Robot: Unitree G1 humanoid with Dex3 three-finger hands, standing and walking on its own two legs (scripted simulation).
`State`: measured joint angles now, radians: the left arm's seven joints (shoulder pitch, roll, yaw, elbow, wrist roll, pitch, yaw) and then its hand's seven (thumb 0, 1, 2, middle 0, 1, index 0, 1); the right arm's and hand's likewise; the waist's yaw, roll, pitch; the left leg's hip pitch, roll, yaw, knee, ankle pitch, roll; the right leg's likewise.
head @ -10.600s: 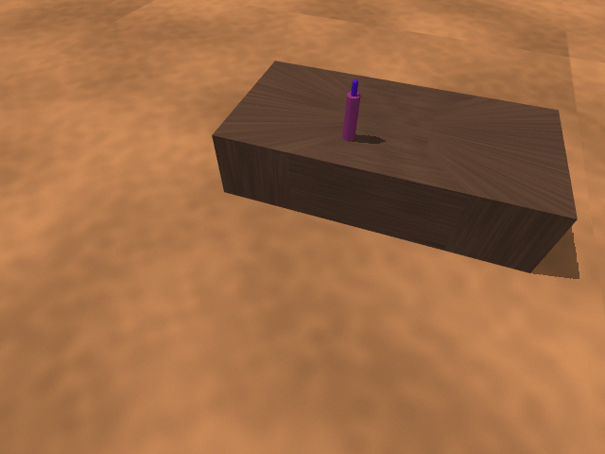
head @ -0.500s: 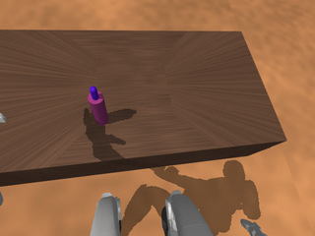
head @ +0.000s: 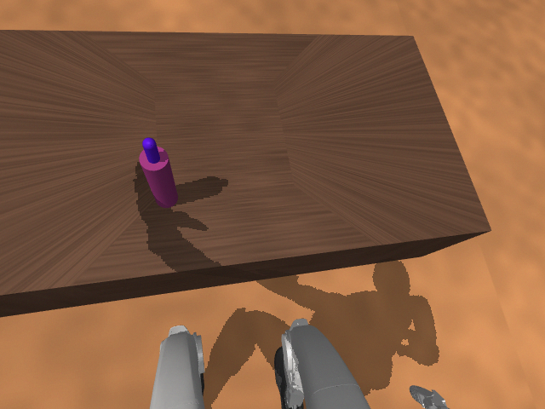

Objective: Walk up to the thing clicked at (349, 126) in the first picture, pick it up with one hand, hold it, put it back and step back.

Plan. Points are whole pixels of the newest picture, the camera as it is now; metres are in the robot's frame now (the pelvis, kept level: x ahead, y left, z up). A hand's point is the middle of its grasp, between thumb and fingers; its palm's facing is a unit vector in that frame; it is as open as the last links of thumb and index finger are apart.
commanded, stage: go down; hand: left
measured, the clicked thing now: (159, 174) +0.53 +0.15 -0.21
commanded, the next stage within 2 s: none
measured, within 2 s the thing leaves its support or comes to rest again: neither
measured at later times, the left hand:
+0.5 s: hand out of the picture +0.50 +0.34 +0.07, palm faces +0.12 -0.99 -0.03, open 17.7 cm
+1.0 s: hand out of the picture +0.51 +0.35 +0.07, palm faces +0.10 -0.99 -0.02, open 17.7 cm
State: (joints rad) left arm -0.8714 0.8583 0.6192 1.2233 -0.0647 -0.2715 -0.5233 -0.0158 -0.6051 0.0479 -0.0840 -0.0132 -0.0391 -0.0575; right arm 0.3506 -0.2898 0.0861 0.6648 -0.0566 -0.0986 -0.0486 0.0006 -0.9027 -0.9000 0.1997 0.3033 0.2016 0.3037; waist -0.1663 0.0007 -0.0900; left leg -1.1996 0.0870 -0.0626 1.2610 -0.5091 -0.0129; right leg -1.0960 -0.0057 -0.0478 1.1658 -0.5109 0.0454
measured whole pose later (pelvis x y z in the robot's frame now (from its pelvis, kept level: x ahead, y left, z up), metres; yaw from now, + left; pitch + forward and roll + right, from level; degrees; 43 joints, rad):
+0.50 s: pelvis -0.01 +0.00 -0.01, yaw -1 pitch +27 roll -6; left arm -0.97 0.94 0.63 1.26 -0.05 -0.28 -0.54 -0.02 -0.60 0.02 -0.09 -0.02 -0.05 -0.05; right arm 0.36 -0.29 0.11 0.66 -0.06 -0.08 -0.04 0.00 -0.90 -0.90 0.20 0.30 0.20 0.30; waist -0.20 0.00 -0.08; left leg -1.28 0.09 -0.08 1.31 -0.52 -0.01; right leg -1.17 0.00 -0.06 1.21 -0.52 0.05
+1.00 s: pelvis -0.01 +0.00 -0.02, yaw -1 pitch +29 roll -7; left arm -1.05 1.00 0.63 1.28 -0.06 -0.29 -0.57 -0.02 -0.60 0.01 -0.09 -0.02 -0.06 -0.05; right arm 0.35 -0.28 0.13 0.66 -0.05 -0.07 -0.04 0.00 -0.90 -0.90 0.20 0.30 0.20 0.30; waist -0.22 0.01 -0.08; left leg -1.33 0.09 -0.09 1.35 -0.53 -0.01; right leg -1.22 0.00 -0.06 1.24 -0.53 0.05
